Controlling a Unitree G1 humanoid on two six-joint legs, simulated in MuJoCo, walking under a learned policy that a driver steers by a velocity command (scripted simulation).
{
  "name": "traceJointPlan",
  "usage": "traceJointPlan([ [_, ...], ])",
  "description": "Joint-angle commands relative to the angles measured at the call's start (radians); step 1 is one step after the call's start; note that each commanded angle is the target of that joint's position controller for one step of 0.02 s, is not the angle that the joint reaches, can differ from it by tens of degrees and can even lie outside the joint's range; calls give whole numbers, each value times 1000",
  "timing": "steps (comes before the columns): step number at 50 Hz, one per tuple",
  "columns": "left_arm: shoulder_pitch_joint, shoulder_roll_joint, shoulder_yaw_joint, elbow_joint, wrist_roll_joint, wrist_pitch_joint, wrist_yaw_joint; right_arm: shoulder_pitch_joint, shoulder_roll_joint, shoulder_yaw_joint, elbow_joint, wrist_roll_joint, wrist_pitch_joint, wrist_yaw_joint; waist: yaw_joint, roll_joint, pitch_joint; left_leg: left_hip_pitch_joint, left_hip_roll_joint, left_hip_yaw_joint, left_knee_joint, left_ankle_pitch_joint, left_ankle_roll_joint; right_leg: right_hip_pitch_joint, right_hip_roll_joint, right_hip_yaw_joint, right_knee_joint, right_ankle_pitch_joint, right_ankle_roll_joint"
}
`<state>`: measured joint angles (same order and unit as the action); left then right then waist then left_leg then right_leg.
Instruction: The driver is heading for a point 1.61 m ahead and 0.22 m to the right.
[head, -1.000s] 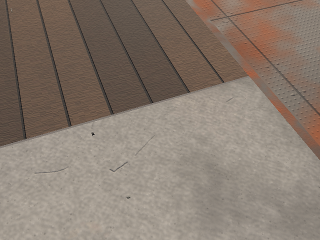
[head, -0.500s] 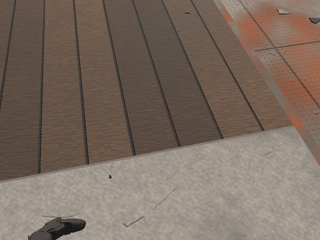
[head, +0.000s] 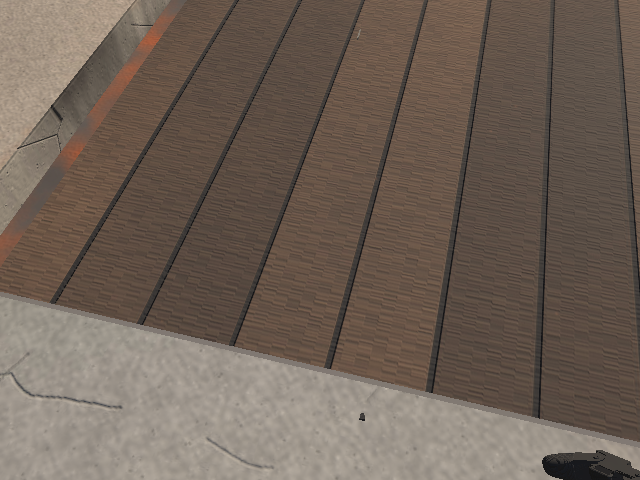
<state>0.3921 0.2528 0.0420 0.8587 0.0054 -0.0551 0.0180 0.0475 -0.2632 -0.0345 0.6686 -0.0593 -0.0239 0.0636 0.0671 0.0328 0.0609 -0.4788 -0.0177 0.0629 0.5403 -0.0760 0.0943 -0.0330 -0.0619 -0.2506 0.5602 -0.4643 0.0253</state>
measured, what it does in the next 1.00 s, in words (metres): walks ahead: right foot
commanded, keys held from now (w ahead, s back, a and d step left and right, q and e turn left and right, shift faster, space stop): q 0.18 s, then no key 0.82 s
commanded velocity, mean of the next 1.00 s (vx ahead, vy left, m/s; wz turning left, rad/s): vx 0.05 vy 0.00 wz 0.25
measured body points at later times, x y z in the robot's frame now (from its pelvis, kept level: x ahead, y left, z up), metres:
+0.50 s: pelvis +0.08 -0.01 +0.02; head +0.10 -0.01 +0.47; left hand +0.15 +0.27 -0.10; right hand +0.22 -0.25 -0.10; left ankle +0.12 +0.07 -0.72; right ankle +0.11 -0.13 -0.70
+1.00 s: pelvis +0.10 -0.03 +0.03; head +0.11 -0.03 +0.47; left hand +0.12 +0.24 -0.11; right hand +0.21 -0.27 -0.12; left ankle +0.09 +0.09 -0.72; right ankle +0.11 -0.12 -0.72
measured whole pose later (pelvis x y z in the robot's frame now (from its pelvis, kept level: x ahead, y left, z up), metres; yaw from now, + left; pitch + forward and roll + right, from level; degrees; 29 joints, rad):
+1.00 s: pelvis +0.10 -0.03 +0.03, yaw +12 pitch -2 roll +0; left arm 0.22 0.23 0.01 0.94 0.01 0.00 0.03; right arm 0.22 -0.23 -0.02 1.03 -0.01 0.02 -0.03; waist 0.00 0.00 0.04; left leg -0.15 -0.06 -0.11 0.37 -0.18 0.01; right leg -0.12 0.04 0.00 0.39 -0.24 -0.04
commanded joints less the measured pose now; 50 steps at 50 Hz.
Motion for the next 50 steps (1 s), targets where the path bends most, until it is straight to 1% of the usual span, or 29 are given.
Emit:
traceJointPlan([
  [1, 112, 53, 13, -125, -5, 6, -3, 302, -303, -93, 13, 8, -13, -41, -74, 214, -384, 805, 405, -533, 48, 924, 255, -561, 57, 78, 828, -250, 13],
  [2, 42, 136, 27, -125, 19, 23, 1, 383, -288, -105, -5, 67, 7, -52, -176, 60, -518, 789, 404, -599, -16, 903, 315, -579, 63, 257, 898, -174, 13],
  [3, -29, 122, 24, -140, 7, 29, 2, 300, -245, -93, -4, 68, 17, -62, -140, 33, -376, 668, 363, -495, -67, 758, 295, -620, 18, 281, 880, -76, 12],
  [4, -77, 117, 19, -143, 11, 28, 4, 229, -175, -73, -6, 70, 25, -66, -112, -1, -237, 508, 299, -427, -122, 632, 248, -613, -11, 277, 790, -10, 11],
  [5, -91, 117, 20, -143, 25, 38, 5, 190, -139, -61, -4, 70, 29, -69, -75, 2, -160, 401, 239, -391, -157, 556, 202, -582, -27, 282, 720, 18, 14],
  [6, -62, 118, 21, -138, 35, 58, 4, 165, -116, -54, -8, 68, 31, -71, -47, 20, -138, 312, 201, -359, -186, 510, 182, -523, -28, 281, 674, 37, 20],
  [7, -44, 114, 22, -132, 38, 75, 4, 159, -118, -53, -9, 59, 29, -68, -35, 19, -145, 264, 183, -343, -196, 494, 169, -478, -17, 275, 650, 52, 21],
  [8, -38, 105, 21, -132, 36, 84, 3, 164, -134, -59, -6, 52, 24, -63, -30, 10, -161, 243, 171, -341, -200, 489, 166, -458, -7, 272, 629, 64, 23],
  [10, -47, 93, 19, -133, 30, 92, 3, 169, -157, -68, -1, 44, 20, -60, -28, 6, -177, 221, 160, -341, -217, 404, 161, -453, 2, 275, 581, 95, 22],
  [15, -145, 93, 22, -148, 25, 104, 8, 213, -134, -61, 20, 41, 29, -65, -74, 52, -148, 239, 157, -395, -274, 84, 135, -489, 5, 293, 449, 149, 15],
  [18, -184, 85, 19, -149, 19, 105, 9, 233, -126, -57, 36, 34, 34, -66, -96, 63, -121, 258, 158, -422, -287, -46, 126, -466, 17, 295, 349, 133, 5],
  [21, -192, 79, 16, -146, 9, 100, 11, 232, -124, -53, 50, 27, 40, -67, -102, 75, -99, 247, 156, -434, -269, -65, 127, -389, 48, 279, 242, 75, -13],
  [23, -177, 76, 13, -140, 1, 95, 17, 228, -123, -50, 60, 25, 44, -67, -101, 81, -94, 247, 162, -453, -246, -16, 125, -324, 72, 266, 152, 43, -29],
  [24, -157, 72, 11, -132, -2, 91, 21, 225, -121, -47, 67, 28, 46, -70, -91, 77, -92, 249, 164, -462, -229, 17, 119, -284, 80, 260, 80, 51, -38],
  [25, -123, 60, 8, -119, -3, 86, 24, 214, -117, -43, 73, 34, 49, -74, -69, 64, -90, 236, 153, -460, -204, 42, 102, -217, 87, 252, -41, 106, -50],
  [26, -91, 52, 4, -105, 1, 76, 28, 210, -104, -36, 79, 44, 49, -79, -48, 45, -88, 197, 133, -452, -177, 27, 66, -121, 74, 266, -201, 212, -63],
  [27, -101, 90, 7, -109, 17, 64, 34, 236, -67, -24, 82, 49, 42, -82, -68, -30, -94, 150, 91, -418, -129, -51, 12, -56, -29, 376, -281, 245, -82],
  [28, -155, 153, 11, -136, 28, 54, 35, 289, -12, -8, 81, 60, 36, -80, -117, -189, -122, 96, -17, -287, -19, -233, -38, -23, -224, 596, -342, 352, -148],
  [29, -205, 131, 4, -128, 23, 52, 24, 233, -68, -23, 89, 50, 40, -83, -103, -200, -55, 171, -69, -183, 13, -342, -49, -207, -284, 604, -315, 527, -231],
  [30, -235, 89, -8, -129, 15, 44, 16, 232, -73, -24, 102, 43, 44, -80, -113, -170, -54, 242, -43, -179, 32, -316, -56, -230, -238, 545, -304, 561, -233],
  [31, -246, 81, -14, -119, 10, 40, 14, 224, -57, -21, 115, 43, 45, -78, -117, -169, -50, 268, -38, -177, -19, -242, -57, -224, -181, 485, -285, 538, -195],
  [32, -238, 95, -11, -109, 11, 41, 15, 211, -53, -19, 123, 45, 44, -76, -114, -176, -48, 289, -36, -173, -74, -153, -62, -202, -128, 438, -266, 514, -155],
  [33, -221, 105, -9, -97, 7, 41, 19, 202, -58, -17, 130, 39, 44, -73, -107, -183, -54, 308, -23, -184, -119, -69, -65, -178, -104, 419, -245, 530, -132],
  [35, -192, 111, -5, -87, 4, 41, 16, 199, -77, -14, 149, 37, 36, -77, -88, -137, -81, 344, 22, -221, -158, 42, -76, -145, -76, 410, -220, 495, -105],
  [36, -146, 105, -4, -79, -3, 41, 11, 197, -92, -18, 171, 46, 36, -81, -56, -92, -76, 347, 32, -235, -134, 65, -72, -149, -52, 407, -241, 460, -95],
  [37, -156, 103, -5, -61, -2, 44, 12, 208, -71, -16, 189, 54, 36, -82, -76, -85, -65, 321, 29, -238, -147, 34, -72, -129, -48, 394, -244, 421, -94],
  [38, -170, 101, -5, -56, 0, 47, 14, 210, -61, -12, 206, 54, 36, -83, -80, -79, -48, 309, 30, -240, -162, 22, -74, -123, -47, 390, -241, 400, -94],
  [42, -169, 93, -4, -21, 4, 50, 13, 195, -67, -10, 259, 50, 34, -93, -70, -35, -47, 319, 42, -252, -189, 53, -69, -107, -39, 378, -233, 396, -96],
  [50, -160, 84, -8, 66, 5, 51, 14, 186, -67, -5, 354, 52, 34, -100, -68, -29, -33, 329, 58, -260, -214, 40, -60, -106, -28, 372, -248, 350, -92],
])
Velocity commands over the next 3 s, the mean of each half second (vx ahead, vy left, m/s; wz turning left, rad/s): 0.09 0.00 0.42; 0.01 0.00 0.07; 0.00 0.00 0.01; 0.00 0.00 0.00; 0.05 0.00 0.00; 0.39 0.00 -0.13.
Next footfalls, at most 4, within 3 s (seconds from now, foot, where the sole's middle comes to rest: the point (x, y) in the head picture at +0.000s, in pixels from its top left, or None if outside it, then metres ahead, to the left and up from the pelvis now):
0.54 right None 0.15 -0.11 -0.76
2.70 left None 0.25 0.13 -0.76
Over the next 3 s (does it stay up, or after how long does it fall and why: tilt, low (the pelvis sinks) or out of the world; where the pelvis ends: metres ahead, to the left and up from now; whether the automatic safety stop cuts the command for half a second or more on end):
stays up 0.32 0.08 0.02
